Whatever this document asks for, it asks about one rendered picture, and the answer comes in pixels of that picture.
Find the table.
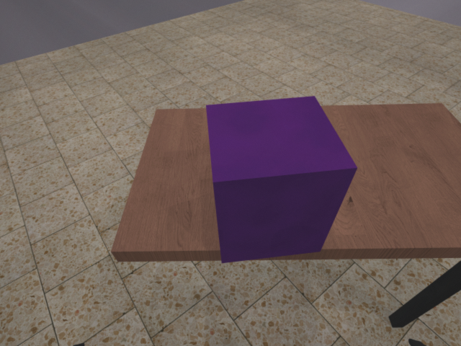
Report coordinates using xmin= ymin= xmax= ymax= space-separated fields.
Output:
xmin=111 ymin=103 xmax=461 ymax=327

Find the carton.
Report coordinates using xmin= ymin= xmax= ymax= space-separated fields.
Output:
xmin=206 ymin=96 xmax=357 ymax=263

